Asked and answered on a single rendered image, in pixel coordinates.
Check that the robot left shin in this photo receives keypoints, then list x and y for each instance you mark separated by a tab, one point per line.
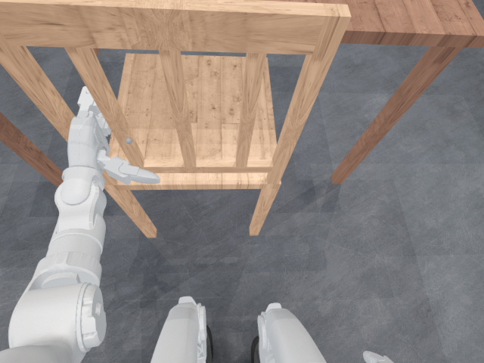
201	348

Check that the table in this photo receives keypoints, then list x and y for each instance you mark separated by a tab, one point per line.
446	26

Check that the left robot forearm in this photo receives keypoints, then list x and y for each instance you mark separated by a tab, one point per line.
77	243

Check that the right robot thigh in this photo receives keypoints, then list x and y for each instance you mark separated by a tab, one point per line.
281	332

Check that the robot left upper arm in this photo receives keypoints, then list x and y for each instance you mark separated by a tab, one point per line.
57	325

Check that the robot left hand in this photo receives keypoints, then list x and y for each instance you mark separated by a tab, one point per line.
87	135

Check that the chair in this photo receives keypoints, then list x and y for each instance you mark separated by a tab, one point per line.
198	122

